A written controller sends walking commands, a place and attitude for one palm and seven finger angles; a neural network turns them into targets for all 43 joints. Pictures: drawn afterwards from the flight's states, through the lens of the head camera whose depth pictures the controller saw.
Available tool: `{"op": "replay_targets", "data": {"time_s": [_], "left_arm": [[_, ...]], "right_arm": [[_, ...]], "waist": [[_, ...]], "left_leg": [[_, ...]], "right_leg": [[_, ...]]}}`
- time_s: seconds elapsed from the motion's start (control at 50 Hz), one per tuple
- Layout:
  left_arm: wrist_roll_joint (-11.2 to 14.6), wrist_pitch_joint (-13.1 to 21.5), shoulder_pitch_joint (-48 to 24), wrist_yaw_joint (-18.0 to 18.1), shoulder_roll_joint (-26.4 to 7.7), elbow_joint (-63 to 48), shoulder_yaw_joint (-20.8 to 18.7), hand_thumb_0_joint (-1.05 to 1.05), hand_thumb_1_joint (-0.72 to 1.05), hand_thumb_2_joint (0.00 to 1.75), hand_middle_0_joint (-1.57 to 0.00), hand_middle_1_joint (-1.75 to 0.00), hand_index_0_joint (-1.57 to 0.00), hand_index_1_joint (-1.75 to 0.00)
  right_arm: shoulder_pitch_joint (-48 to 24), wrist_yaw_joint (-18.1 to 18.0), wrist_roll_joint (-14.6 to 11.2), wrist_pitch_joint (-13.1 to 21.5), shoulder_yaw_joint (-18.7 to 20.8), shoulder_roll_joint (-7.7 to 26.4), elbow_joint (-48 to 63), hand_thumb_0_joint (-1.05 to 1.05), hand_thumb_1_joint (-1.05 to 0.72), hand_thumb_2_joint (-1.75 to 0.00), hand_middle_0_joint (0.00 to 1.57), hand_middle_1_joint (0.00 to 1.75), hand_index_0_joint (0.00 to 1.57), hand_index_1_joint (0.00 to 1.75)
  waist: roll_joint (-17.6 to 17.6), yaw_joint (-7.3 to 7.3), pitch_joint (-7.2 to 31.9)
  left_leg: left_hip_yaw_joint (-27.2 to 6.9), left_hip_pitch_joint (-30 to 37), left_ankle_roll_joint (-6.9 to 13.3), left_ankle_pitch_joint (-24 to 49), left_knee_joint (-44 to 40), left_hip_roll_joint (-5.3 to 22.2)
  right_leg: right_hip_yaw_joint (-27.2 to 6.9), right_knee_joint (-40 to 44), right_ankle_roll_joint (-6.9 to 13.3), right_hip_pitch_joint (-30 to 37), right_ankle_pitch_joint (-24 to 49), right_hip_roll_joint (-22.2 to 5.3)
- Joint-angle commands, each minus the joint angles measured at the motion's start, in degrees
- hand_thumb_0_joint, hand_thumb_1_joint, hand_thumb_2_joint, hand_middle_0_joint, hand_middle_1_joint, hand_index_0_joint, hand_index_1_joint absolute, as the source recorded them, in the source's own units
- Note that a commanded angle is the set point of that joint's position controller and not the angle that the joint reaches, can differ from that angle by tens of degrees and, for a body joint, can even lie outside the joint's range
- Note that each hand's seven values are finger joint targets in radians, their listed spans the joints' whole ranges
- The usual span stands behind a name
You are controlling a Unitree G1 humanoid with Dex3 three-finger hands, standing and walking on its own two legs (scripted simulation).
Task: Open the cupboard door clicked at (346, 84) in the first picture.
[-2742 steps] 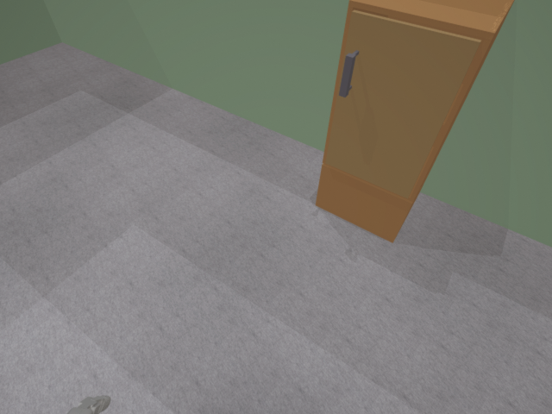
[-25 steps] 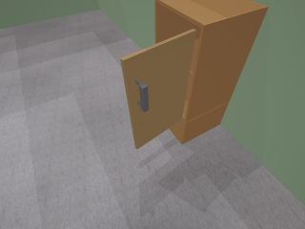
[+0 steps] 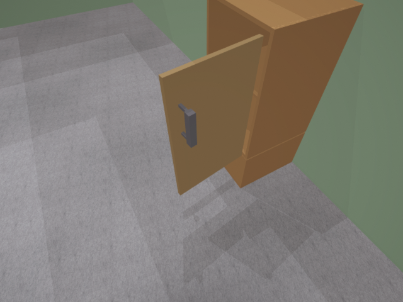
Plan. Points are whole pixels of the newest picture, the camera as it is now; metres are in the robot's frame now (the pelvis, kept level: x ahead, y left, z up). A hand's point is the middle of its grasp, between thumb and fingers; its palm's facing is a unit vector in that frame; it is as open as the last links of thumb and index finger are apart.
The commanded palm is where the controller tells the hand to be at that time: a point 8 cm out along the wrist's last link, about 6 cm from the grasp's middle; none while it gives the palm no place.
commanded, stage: look to check the result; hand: left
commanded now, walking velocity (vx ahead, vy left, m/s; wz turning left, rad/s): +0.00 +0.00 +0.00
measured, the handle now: (186, 125) +0.60 +0.08 -0.05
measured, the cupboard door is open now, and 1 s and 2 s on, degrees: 98 98 98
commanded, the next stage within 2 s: stand and wait in 0.18 s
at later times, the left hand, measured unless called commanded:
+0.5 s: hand out of the picture +0.03 +0.18 -0.17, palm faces +0.04 -0.97 -0.22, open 7.4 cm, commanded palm none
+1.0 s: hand out of the picture +0.03 +0.17 -0.17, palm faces +0.04 -0.98 -0.21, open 7.4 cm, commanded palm none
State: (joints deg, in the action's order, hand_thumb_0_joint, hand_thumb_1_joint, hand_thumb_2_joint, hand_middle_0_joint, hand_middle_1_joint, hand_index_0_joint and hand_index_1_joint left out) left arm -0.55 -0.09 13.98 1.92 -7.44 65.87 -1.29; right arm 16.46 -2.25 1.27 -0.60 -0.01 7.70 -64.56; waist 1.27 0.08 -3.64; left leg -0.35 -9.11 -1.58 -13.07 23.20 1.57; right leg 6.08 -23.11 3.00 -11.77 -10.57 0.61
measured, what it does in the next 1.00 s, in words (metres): stands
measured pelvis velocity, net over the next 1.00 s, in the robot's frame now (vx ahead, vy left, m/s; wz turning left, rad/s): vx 0.02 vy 0.00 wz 0.00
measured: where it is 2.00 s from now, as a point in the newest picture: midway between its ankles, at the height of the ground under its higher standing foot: outside the picture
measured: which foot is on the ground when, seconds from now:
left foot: down 0.00-1.00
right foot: down 0.00-1.00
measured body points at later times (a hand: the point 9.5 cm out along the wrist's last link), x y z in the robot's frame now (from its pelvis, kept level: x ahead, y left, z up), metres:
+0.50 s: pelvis +0.01 +0.00 +0.00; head +0.04 -0.01 +0.45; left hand +0.03 +0.23 -0.15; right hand +0.01 -0.21 -0.17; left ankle -0.01 +0.14 -0.74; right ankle +0.02 -0.08 -0.74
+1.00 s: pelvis +0.02 +0.00 +0.00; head +0.04 -0.01 +0.45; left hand +0.03 +0.23 -0.15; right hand +0.01 -0.22 -0.16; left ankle -0.01 +0.14 -0.74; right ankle +0.02 -0.08 -0.74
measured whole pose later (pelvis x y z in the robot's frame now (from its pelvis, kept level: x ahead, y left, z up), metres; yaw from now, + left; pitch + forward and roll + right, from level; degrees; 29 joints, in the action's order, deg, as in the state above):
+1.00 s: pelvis +0.02 +0.00 +0.00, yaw +0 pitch -1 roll +0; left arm -0.4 0.5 12.8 1.8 -8.7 65.5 -1.1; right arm 15.0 -2.3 1.2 -0.3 -0.2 8.8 -65.1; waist 1.2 0.1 -3.5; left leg -0.5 -6.6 -2.0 -13.9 21.3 2.1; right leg 6.3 -21.7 3.2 -9.5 -11.7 1.2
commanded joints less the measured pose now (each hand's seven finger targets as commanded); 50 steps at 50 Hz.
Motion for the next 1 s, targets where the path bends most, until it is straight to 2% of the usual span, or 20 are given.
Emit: {"op": "replay_targets", "data": {"time_s": [0.0,0.18,0.24,0.26,0.3,0.42,0.56,0.68,0.74,0.78,0.84,0.98], "left_arm": [[0.2,0.9,2.7,0.2,-6.7,-1.6,-1.2,0.0,0.9,0.9,-0.2,-0.3,-0.2,-0.3],[0.2,1.0,2.3,0.2,-7.1,-1.7,-1.2,0.0,0.9,0.9,-0.2,-0.3,-0.2,-0.3],[0.2,1.1,2.2,0.2,-7.3,-1.7,-1.2,0.0,0.9,0.9,-0.2,-0.3,-0.2,-0.3],[0.2,1.0,1.9,0.2,-7.1,-1.8,-1.1,0.0,0.9,0.9,-0.2,-0.3,-0.2,-0.3],[0.2,1.0,1.9,0.1,-7.3,-1.8,-1.3,0.0,0.9,0.9,-0.2,-0.3,-0.2,-0.3],[0.2,1.2,1.6,0.2,-7.5,-1.9,-1.2,0.0,0.9,0.9,-0.2,-0.3,-0.2,-0.3],[0.2,1.1,1.2,0.2,-7.9,-1.9,-1.2,0.0,0.9,0.9,-0.2,-0.3,-0.2,-0.3],[0.2,1.2,1.5,0.1,-8.1,-1.9,-1.2,0.0,0.9,0.9,-0.2,-0.3,-0.2,-0.3],[0.2,1.3,1.6,0.1,-8.4,-2.0,-1.2,0.0,0.9,0.9,-0.2,-0.3,-0.2,-0.3],[0.2,1.3,1.4,0.1,-8.4,-1.9,-1.2,0.0,0.9,0.9,-0.2,-0.3,-0.2,-0.3],[0.2,1.4,1.7,0.2,-8.6,-2.0,-1.2,0.0,0.9,0.9,-0.2,-0.3,-0.2,-0.3],[0.3,1.5,1.8,0.1,-8.7,-1.9,-1.2,0.0,0.9,0.9,-0.2,-0.3,-0.2,-0.3]], "right_arm": [[5.2,-0.1,0.0,0.5,0.7,4.4,0.9,0.0,-0.9,-0.9,0.2,0.3,0.2,0.3],[4.8,-0.2,0.0,0.6,0.7,4.6,0.8,0.0,-0.9,-0.9,0.2,0.3,0.2,0.3],[4.3,-0.2,-0.1,0.6,0.8,5.1,0.9,0.0,-0.9,-0.9,0.2,0.3,0.2,0.3],[4.3,-0.2,0.0,0.6,0.7,5.1,0.7,0.0,-0.9,-0.9,0.2,0.3,0.2,0.3],[4.3,-0.2,0.0,0.7,0.7,5.0,0.7,0.0,-0.9,-0.9,0.2,0.3,0.2,0.3],[3.7,-0.2,0.0,0.8,0.7,5.4,0.7,0.0,-0.9,-0.9,0.2,0.3,0.2,0.3],[3.7,-0.2,0.0,0.7,0.6,5.6,0.6,0.0,-0.9,-0.9,0.2,0.3,0.2,0.3],[3.3,-0.2,0.0,0.7,0.6,5.8,0.6,0.0,-0.9,-0.9,0.2,0.3,0.2,0.3],[3.2,-0.2,-0.1,0.6,0.7,6.2,0.8,0.0,-0.9,-0.9,0.2,0.3,0.2,0.3],[3.2,-0.2,0.0,0.7,0.7,6.0,0.5,0.0,-0.9,-0.9,0.2,0.3,0.2,0.3],[3.0,-0.2,-0.1,0.7,0.8,6.5,0.7,0.0,-0.9,-0.9,0.2,0.3,0.2,0.3],[3.3,-0.3,-0.1,0.8,0.7,6.3,0.5,0.0,-0.9,-0.9,0.2,0.3,0.2,0.3]], "waist": [[-0.8,0.18,0.2],[0.1,0.07,0.4],[-1.5,-0.02,0.3],[-0.3,0.09,-0.2],[-1.0,0.04,0.2],[-0.4,-0.01,1.2],[-1.2,0.08,0.4],[-0.4,0.06,0.4],[-1.6,0.08,0.5],[-0.5,0.15,0.8],[-1.3,0.03,0.8],[-0.7,0.09,1.7]], "left_leg": [[-1.9,-3.0,2.5,5.1,-4.0,3.5],[-2.0,-2.6,2.5,6.4,-4.4,3.8],[-2.0,-2.2,2.4,6.5,-4.3,3.8],[-2.1,-2.5,2.4,6.3,-4.4,3.8],[-2.1,-2.2,2.4,6.7,-4.7,3.8],[-2.1,-1.4,2.4,7.9,-4.8,4.0],[-2.1,-1.5,2.3,7.2,-4.9,3.9],[-1.7,-1.0,2.3,7.3,-4.7,3.8],[-1.7,-0.7,2.3,6.4,-4.4,3.6],[-1.8,-0.7,2.3,7.3,-4.6,3.8],[-1.5,-0.5,2.2,7.4,-4.5,3.8],[-1.7,-0.4,2.2,8.2,-4.5,3.8]], "right_leg": [[-7.2,5.7,0.1,2.3,0.3,-7.1],[-7.0,5.2,0.0,3.3,2.7,-7.1],[-6.8,5.3,0.0,3.2,3.1,-6.9],[-7.0,5.3,0.0,3.0,2.9,-7.0],[-6.9,5.2,0.0,3.4,3.4,-7.0],[-6.9,4.8,0.0,4.3,5.8,-7.1],[-6.8,5.4,-0.1,4.0,4.4,-7.1],[-7.2,5.8,0.0,4.0,5.2,-7.3],[-7.3,6.5,-0.1,3.6,3.3,-7.1],[-7.4,6.1,0.0,4.0,4.8,-7.3],[-7.2,6.1,-0.1,4.2,6.1,-7.2],[-7.2,5.8,-0.1,5.3,7.7,-7.3]]}}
